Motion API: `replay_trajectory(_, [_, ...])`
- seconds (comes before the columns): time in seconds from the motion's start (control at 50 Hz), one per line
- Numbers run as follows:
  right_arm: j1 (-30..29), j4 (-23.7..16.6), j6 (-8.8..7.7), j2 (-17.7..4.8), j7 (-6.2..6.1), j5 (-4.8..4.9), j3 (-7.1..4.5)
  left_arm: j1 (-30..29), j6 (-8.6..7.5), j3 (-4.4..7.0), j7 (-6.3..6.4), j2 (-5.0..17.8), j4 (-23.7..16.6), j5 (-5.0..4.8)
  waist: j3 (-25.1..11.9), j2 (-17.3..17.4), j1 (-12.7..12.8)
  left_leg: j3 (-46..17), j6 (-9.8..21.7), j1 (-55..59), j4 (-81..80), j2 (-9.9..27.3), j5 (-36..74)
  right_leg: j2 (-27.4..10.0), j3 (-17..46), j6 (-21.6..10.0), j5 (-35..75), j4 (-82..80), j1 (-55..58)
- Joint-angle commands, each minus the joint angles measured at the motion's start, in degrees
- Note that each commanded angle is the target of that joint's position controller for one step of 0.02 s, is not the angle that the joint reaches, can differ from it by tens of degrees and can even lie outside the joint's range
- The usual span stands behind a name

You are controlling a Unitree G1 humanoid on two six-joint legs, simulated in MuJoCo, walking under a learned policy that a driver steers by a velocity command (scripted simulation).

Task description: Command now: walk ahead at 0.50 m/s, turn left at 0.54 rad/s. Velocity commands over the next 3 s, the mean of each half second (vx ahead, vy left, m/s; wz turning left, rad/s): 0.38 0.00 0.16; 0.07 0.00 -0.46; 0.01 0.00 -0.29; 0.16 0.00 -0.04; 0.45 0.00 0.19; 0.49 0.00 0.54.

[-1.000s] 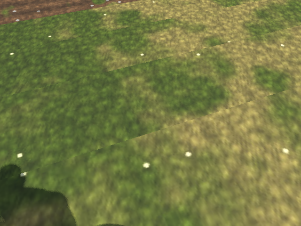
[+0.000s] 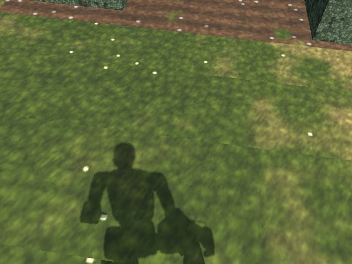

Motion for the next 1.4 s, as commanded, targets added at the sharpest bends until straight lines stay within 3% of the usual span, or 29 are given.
replay_trajectory(0.02, [2.9, -3.3, -1.25, -7.8, -0.11, 0.05, -1.65, -1.2, 0.44, 0.98, -0.13, 4.2, -3.6, 0.0, -0.2, 4.4, 0.1, -14.7, 6.4, 1.8, -8.6, 14.6, 16.4, 1.2, -1.7, 0.6, 6.9, -6.6, -4.3])
replay_trajectory(0.12, [7.8, -2.5, -1.14, -7.6, -0.85, 0.11, -1.05, -8.9, -0.52, 0.15, -1.44, 3.1, -6.2, -0.22, -0.1, 5.2, -3.0, -13.4, 3.7, 8.2, -6.6, 14.2, 25.9, 4.1, -2.8, -1.3, 14.7, -19.0, -3.6])
replay_trajectory(0.18, [8.5, -2.2, -0.77, -8.2, -0.97, -0.83, -0.96, -9.6, -0.99, -0.24, -1.62, 3.5, -6.5, -0.61, -0.1, 6.7, -3.1, -12.2, 3.3, 8.9, -4.2, 15.3, 34.6, 6.4, -3.9, -2.5, 11.9, -19.4, 1.8])
replay_trajectory(0.22, [6.4, -2.6, -0.9, -8.9, -1.32, -1.13, -0.97, -7.0, -1.3, 0.06, -1.41, 4.9, -6.1, -0.73, 0.4, 6.5, -0.8, -12.2, 2.7, 8.8, -2.3, 16.3, 38.3, 7.6, -3.3, -4.4, 7.0, -22.5, 7.3])
replay_trajectory(0.26, [3.7, -2.9, -1.07, -10.1, -1.82, -1.05, -1.03, 4.9, -1.93, 1.01, -0.63, 6.7, -2.5, -0.52, -2.9, 5.5, 4.1, -11.2, 0.4, 8.8, 9.0, 14.8, 52.1, 10.9, -3.2, -6.4, 4.0, -27.3, 19.6])
replay_trajectory(0.28, [2.3, -2.9, -1.12, -9.7, -1.87, -0.26, -0.83, 12.0, -2.72, 1.14, -0.01, 6.4, -0.8, -0.34, -5.8, 4.1, 8.4, -9.3, -1.0, 6.8, 20.1, 12.7, 49.1, 9.1, -1.9, -7.7, 10.3, -34.2, 27.9])
replay_trajectory(0.3, [4.4, -4.7, -1.34, -5.3, -1.79, 0.35, 0.43, 18.3, -3.26, 1.56, 0.88, 10.4, -1.0, 0.09, -14.6, -4.2, 8.6, -6.1, -3.2, -0.1, 37.8, 8.2, 23.5, -5.2, 12.2, -10.8, 20.4, -34.4, 40.7])
replay_trajectory(0.32, [16.9, -2.6, -0.92, -2.2, -1.82, 1.31, 0.5, 16.4, -2.64, 2.03, 0.6, 13.3, -0.9, -0.63, -18.4, -13.0, 1.7, -4.6, -5.5, -14.5, 54.0, -2.7, -23.6, -17.4, 33.8, -21.6, 42.6, -33.7, 49.4])
replay_trajectory(0.34, [14.4, -0.8, -0.54, -7.4, -1.97, -1.1, -0.34, 15.4, -1.94, 1.66, -0.19, 9.9, -0.7, -3.36, -14.9, -5.9, 2.9, -8.1, -5.4, -19.2, 58.1, -0.2, -20.5, -14.3, 34.7, -23.7, 40.6, -35.6, 44.2])
replay_trajectory(0.36, [8.0, -1.9, -0.42, -7.8, -1.74, -1.19, -0.49, 9.5, -1.92, 0.54, -0.42, 6.0, -1.7, -3.22, -6.9, -1.8, 1.6, -7.8, -6.1, -20.7, 57.0, 2.2, -16.4, -12.0, 25.7, -23.1, 40.8, -37.3, 36.5])
replay_trajectory(0.38, [3.8, -2.8, -0.26, -7.5, -1.6, -1.37, -0.27, 6.5, -2.02, -0.23, -0.7, 3.8, -2.2, -2.56, -4.1, -0.3, 1.2, -5.8, -6.5, -20.5, 54.2, 4.2, -14.2, -9.4, 20.9, -21.4, 43.2, -38.9, 32.2])
replay_trajectory(0.42, [2.3, -3.3, 1.45, -6.2, -1.2, -2.13, 0.02, 7.7, -2.56, -0.62, -0.59, 4.1, -0.9, -2.88, -3.1, -1.6, -0.3, -3.0, -7.7, -17.7, 47.6, 7.4, -11.5, -5.2, 15.1, -18.5, 46.8, -41.5, 28.1])
replay_trajectory(0.5, [0.1, -4.0, 3.36, -3.9, -1.29, -1.61, 0.32, 10.7, -2.79, 0.3, -0.26, 7.9, -0.1, -2.44, -6.6, -2.2, -1.2, -0.9, -9.7, -16.8, 40.7, 7.8, -8.4, -2.1, 12.0, -17.7, 52.9, -41.7, 28.4])
replay_trajectory(0.62, [-9.0, -6.8, 5.24, -3.2, -1.1, -1.68, 0.82, 12.9, 0.25, 1.03, 0.7, 8.7, -1.2, -2.24, -7.3, -3.4, 1.1, 0.0, -10.9, -19.5, 38.7, 8.1, -4.4, 0.0, 14.1, -15.7, 40.7, -42.0, 26.8])
replay_trajectory(0.72, [-13.4, -8.8, 5.34, -4.2, -1.36, -1.01, 0.99, 12.8, 2.67, 2.03, 0.78, 9.5, -3.0, -1.97, -4.9, -5.0, 3.0, -1.3, -10.7, -21.0, 33.5, 8.0, -9.5, -0.2, 20.4, -17.6, 26.1, -42.4, 28.3])
replay_trajectory(0.82, [-11.7, -10.0, 4.01, -3.9, -1.42, -0.03, 1.45, 9.3, 4.07, 2.91, -0.25, 10.2, -5.2, -1.87, -5.8, -5.4, 3.1, -1.8, -9.2, -13.0, 22.9, 5.6, -14.5, -0.1, 25.1, -16.8, 31.9, -38.6, 28.3])
replay_trajectory(0.88, [-6.0, -9.0, 3.24, -4.0, -2.09, 0.04, 1.14, 6.0, 4.37, 2.94, -0.28, 10.3, -6.3, -2.84, -5.2, -4.1, -0.1, -2.6, -8.2, -4.5, 4.0, 5.5, -10.0, 2.5, 28.1, -13.0, 23.7, -35.8, 26.5])
replay_trajectory(0.9, [-4.2, -8.4, 2.85, -5.6, -2.5, -0.79, 0.72, 4.7, 4.29, 2.66, 0.01, 9.1, -7.0, -3.48, -4.5, -0.8, -0.5, -5.3, -7.2, 1.6, -4.2, 8.9, -3.5, 5.5, 25.7, -9.8, 13.8, -31.0, 21.3])
replay_trajectory(0.92, [-6.7, -9.7, 2.73, -9.5, -2.88, -1.29, 0.21, 10.9, 4.24, 1.67, 0.32, 4.6, -6.6, -3.45, -5.8, 12.2, 3.8, -18.9, -3.4, 8.6, -7.0, 22.9, 6.9, 12.9, 15.2, -5.9, -10.6, -18.4, 13.6])
replay_trajectory(0.94, [-8.4, -11.5, 2.86, -12.4, -2.08, -0.88, -0.39, 10.6, 4.55, 2.85, 1.2, 9.0, -6.6, -2.01, -2.2, 12.0, 3.2, -25.4, 3.9, 3.1, -4.7, 30.5, 26.9, 18.4, 7.2, -4.6, -23.4, -7.5, 5.1])
replay_trajectory(0.96, [-6.7, -11.2, 2.38, -10.6, -1.39, -0.7, -0.15, 9.3, 4.92, 3.3, 1.1, 10.9, -6.2, -0.7, -3.1, 9.6, 3.3, -25.1, 7.1, 0.3, -4.3, 32.7, 32.9, 14.2, 6.3, -3.6, -22.1, 1.6, 6.6])
replay_trajectory(0.98, [-9.9, -11.7, 2.01, -6.8, -1.07, -0.44, 0.77, 8.9, 5.14, 3.73, 0.54, 11.6, -4.8, -1.16, -2.0, 5.6, 4.5, -18.5, 6.5, -1.8, -4.1, 28.6, 32.7, 12.7, 6.2, -3.0, -17.3, 6.2, 8.2])
replay_trajectory(1.0, [-13.0, -12.8, 2.16, -5.5, -1.53, -1.03, 1.27, 8.5, 5.46, 3.86, 0.16, 11.5, -3.9, -1.9, -1.2, 4.9, 5.2, -12.5, 4.5, -2.5, -3.7, 24.3, 31.4, 12.8, 4.6, -2.0, -13.6, 9.6, 8.0])
replay_trajectory(1.04, [-13.1, -13.7, 2.11, -5.8, -2.38, -1.08, 1.68, 8.5, 5.59, 4.2, -0.67, 11.9, -3.5, -2.68, -2.5, 9.0, 4.4, -6.8, 2.6, 1.6, -2.3, 20.2, 32.9, 12.2, 3.9, -0.4, -9.6, 10.8, 5.5])
replay_trajectory(1.14, [-4.6, -11.1, 1.81, -6.2, -2.34, -1.07, 1.53, 4.1, 6.12, 2.9, -0.93, 8.5, -3.6, -2.72, -4.4, 9.7, 0.4, -6.0, 2.6, 9.3, -1.7, 20.8, 30.0, 12.8, 4.0, 1.2, -9.0, 4.8, 3.2])
replay_trajectory(1.28, [-5.1, -10.1, 1.79, -7.1, -0.66, -1.5, 1.37, 2.0, 6.56, 0.83, 0.17, 5.0, -2.6, -2.31, -3.0, 11.1, -0.2, -5.9, 4.3, 1.3, -3.8, 21.8, 11.6, 10.5, 0.3, -1.0, -12.4, -17.7, 15.8])
replay_trajectory(1.34, [-4.3, -8.8, 2.49, -8.0, -0.23, -1.4, 1.02, 1.9, 6.17, 0.2, 0.83, 4.8, -2.3, -2.49, -3.1, 11.7, 0.0, -6.6, 4.6, -0.3, -2.1, 21.4, 11.2, 10.8, -2.3, -2.5, -10.7, -27.5, 20.9])
replay_trajectory(1.38, [-4.8, -8.1, 2.99, -8.0, -0.24, -0.69, 1.02, 5.9, 5.35, -0.53, 1.14, 3.8, -0.5, -1.87, -3.6, 9.1, 2.8, -5.5, 1.5, -3.6, 0.7, 20.2, 11.4, 10.1, -2.4, -4.2, 1.9, -43.3, 29.9])
replay_trajectory(1.4, [-3.9, -8.2, 2.75, -6.9, -0.21, -0.53, 1.32, 6.0, 4.59, -0.41, 1.41, 6.0, -0.5, -0.9, -4.6, 5.5, 2.5, -4.5, -2.0, -8.2, 2.9, 18.8, 7.5, 5.4, 3.9, -5.4, 5.2, -45.9, 35.8])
